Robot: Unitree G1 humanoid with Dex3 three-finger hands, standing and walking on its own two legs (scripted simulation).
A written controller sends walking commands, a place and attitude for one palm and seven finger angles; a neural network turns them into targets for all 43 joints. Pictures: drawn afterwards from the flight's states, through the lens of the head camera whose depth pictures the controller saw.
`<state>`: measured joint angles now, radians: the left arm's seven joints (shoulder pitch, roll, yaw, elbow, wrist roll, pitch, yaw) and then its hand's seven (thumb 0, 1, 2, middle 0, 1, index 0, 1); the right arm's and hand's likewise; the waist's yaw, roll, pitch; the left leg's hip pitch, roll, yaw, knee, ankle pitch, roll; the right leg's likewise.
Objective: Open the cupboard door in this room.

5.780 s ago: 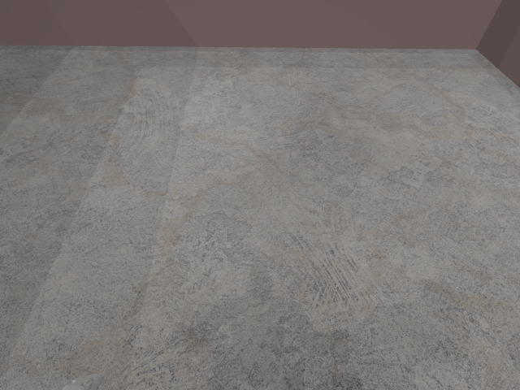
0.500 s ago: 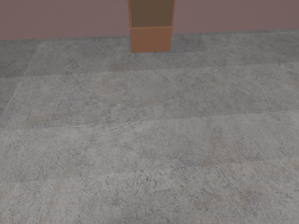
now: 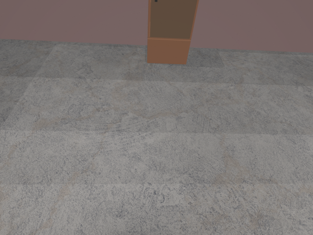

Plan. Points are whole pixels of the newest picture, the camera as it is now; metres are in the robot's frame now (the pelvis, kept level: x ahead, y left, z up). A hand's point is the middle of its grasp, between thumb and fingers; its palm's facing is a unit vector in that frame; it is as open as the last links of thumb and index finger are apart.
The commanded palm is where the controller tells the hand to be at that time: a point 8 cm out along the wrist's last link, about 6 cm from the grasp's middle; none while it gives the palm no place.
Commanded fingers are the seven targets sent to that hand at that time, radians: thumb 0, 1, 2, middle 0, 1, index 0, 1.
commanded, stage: stand and wait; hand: left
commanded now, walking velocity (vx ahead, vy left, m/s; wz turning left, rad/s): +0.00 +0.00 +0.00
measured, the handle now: out of the picture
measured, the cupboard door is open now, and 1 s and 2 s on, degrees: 0 0 0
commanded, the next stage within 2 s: turn or walk to find it in 0.14 s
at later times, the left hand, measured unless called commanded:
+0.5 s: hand out of the picture +0.00 +0.18 -0.19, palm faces +0.11 -0.97 -0.20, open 7.4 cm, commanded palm none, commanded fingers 0.00 0.90 0.90 -0.20 -0.30 -0.20 -0.30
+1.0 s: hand out of the picture +0.04 +0.18 -0.14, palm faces +0.28 -0.91 -0.30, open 7.4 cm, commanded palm none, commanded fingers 0.00 0.90 0.90 -0.20 -0.30 -0.20 -0.30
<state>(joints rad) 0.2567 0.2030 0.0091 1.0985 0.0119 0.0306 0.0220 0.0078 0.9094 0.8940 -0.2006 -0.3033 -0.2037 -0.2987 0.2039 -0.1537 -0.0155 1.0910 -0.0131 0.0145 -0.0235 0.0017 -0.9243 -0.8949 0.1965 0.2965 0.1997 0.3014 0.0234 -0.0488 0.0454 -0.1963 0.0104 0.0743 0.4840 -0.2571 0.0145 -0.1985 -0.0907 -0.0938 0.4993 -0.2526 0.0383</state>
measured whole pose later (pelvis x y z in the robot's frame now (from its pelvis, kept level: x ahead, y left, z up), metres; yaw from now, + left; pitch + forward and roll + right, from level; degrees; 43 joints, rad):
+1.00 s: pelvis -0.01 -0.04 +0.00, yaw +17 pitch +1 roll +1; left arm 0.14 0.19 0.03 0.89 0.01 0.01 0.02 0.01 0.91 0.89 -0.20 -0.30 -0.20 -0.30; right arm 0.22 -0.26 -0.09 0.96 -0.03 0.07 0.01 0.00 -0.91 -0.89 0.20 0.30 0.20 0.30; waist -0.04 0.05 0.05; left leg -0.47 -0.07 -0.10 0.85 -0.40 -0.03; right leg -0.22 -0.02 -0.05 0.53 -0.33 -0.03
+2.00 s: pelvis -0.01 -0.04 +0.00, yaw +25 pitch -1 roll +0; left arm 0.23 0.17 0.01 1.10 0.00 0.01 0.02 0.01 0.92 0.89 -0.20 -0.30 -0.21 -0.30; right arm 0.29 -0.19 -0.02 1.15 -0.01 0.02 -0.03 0.00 -0.92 -0.90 0.19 0.30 0.20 0.30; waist -0.01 0.00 0.03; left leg -0.16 0.04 0.05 0.46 -0.26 -0.02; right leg -0.19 -0.02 -0.05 0.47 -0.25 0.00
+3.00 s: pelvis -0.03 -0.03 +0.00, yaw +21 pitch -2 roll +0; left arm 0.30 0.17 0.00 1.16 0.01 0.01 0.02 0.01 0.91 0.89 -0.20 -0.30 -0.20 -0.30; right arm 0.23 -0.17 -0.01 1.12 -0.01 0.00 -0.03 0.00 -0.92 -0.89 0.20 0.30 0.20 0.30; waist 0.02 0.00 0.04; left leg -0.16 0.02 0.04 0.43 -0.24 0.00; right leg -0.19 -0.03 -0.06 0.43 -0.21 0.01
